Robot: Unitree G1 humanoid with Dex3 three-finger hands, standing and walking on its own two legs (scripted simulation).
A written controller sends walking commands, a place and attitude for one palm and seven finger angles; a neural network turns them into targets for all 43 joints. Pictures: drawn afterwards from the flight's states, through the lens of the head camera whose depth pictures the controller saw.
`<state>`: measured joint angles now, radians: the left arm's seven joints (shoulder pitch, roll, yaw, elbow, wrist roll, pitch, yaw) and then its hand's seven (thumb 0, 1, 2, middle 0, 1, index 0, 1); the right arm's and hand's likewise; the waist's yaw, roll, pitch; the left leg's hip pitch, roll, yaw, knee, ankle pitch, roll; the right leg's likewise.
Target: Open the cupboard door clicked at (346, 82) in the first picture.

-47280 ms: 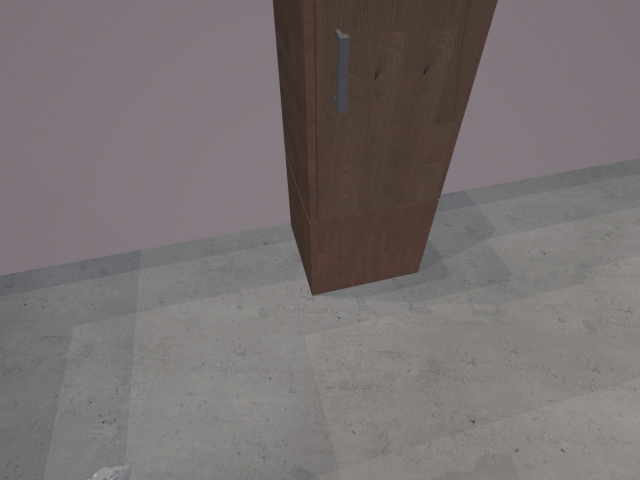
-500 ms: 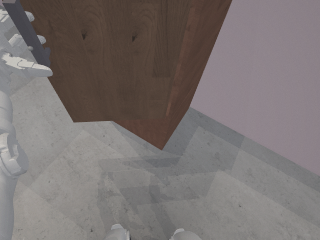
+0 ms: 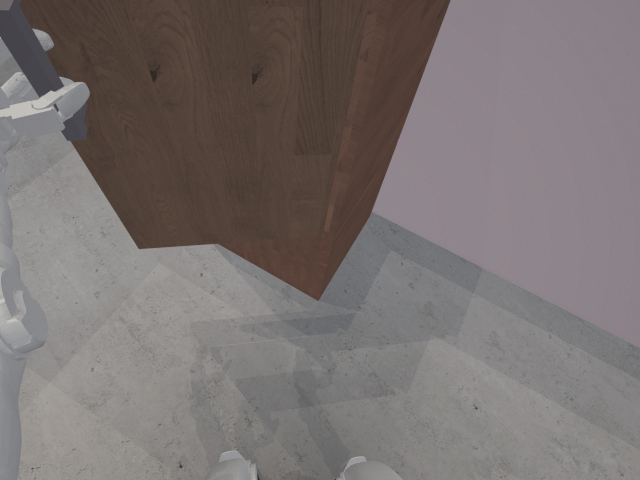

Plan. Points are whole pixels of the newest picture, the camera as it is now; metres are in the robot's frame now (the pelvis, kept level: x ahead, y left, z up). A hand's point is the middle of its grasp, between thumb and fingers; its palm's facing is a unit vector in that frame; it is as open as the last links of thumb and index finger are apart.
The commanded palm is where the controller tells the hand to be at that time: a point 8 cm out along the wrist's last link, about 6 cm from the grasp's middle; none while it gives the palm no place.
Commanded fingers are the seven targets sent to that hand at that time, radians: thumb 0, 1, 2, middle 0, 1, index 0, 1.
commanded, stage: close the thumb around the handle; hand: left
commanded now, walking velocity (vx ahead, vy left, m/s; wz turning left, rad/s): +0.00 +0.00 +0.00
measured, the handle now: (48, 67) +0.57 +0.25 +0.15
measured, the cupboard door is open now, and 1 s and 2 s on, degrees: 37 49 58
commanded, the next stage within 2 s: pull the door open along its arc in 0.24 s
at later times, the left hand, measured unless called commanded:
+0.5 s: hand (64, 100) +0.52 +0.23 +0.15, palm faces +0.05 -1.00 +0.01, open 5.6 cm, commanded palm +0.48 +0.28 +0.14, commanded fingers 0.00 0.90 0.90 -0.40 -1.35 -0.40 -1.35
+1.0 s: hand (71, 150) +0.45 +0.21 +0.15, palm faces +0.28 -0.95 +0.13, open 6.1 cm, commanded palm +0.42 +0.26 +0.14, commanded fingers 0.00 0.90 0.90 -0.40 -1.35 -0.40 -1.35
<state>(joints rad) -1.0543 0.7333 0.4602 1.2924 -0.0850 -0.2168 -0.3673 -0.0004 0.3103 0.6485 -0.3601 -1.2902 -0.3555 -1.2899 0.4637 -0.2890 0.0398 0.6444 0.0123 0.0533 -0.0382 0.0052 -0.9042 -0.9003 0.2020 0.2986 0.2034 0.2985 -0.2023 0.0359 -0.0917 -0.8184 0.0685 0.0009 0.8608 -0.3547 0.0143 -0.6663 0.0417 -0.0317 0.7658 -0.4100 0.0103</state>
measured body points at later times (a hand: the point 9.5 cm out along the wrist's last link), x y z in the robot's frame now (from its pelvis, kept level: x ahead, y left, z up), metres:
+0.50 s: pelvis +0.00 -0.01 +0.00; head +0.10 +0.01 +0.44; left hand +0.51 +0.28 +0.15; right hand -0.02 -0.28 -0.10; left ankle +0.03 +0.11 -0.70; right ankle -0.03 -0.13 -0.70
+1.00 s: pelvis +0.01 -0.01 +0.01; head +0.05 -0.01 +0.46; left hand +0.43 +0.26 +0.15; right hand +0.13 -0.27 -0.09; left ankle +0.03 +0.11 -0.70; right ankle -0.03 -0.13 -0.70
